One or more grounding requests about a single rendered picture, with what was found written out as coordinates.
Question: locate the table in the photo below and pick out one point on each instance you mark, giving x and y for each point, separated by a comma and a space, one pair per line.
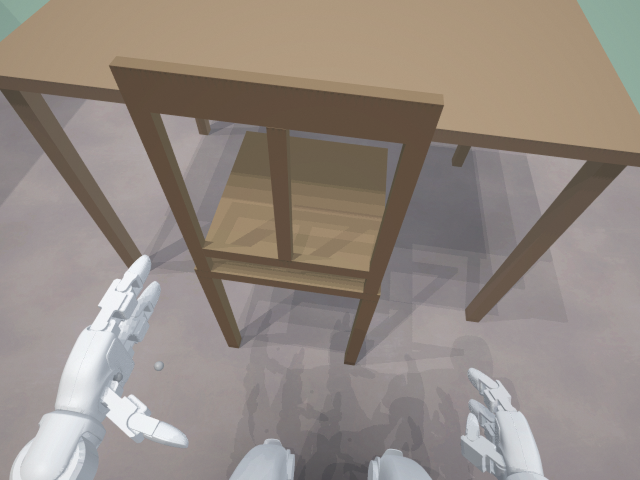
526, 76

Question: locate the left robot forearm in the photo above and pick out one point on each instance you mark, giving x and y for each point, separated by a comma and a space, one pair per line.
65, 448

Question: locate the robot left thigh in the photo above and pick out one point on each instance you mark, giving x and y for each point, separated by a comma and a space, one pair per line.
266, 462

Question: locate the chair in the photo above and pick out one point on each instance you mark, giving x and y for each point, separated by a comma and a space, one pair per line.
296, 213

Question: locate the robot thigh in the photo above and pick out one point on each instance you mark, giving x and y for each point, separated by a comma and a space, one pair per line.
394, 467
266, 462

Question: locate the left robot hand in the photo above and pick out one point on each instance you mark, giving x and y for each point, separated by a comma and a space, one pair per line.
105, 348

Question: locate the right robot hand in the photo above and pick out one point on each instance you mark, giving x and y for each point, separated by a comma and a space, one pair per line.
507, 432

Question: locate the robot right thigh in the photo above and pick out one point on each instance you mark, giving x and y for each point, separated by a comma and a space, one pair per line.
394, 467

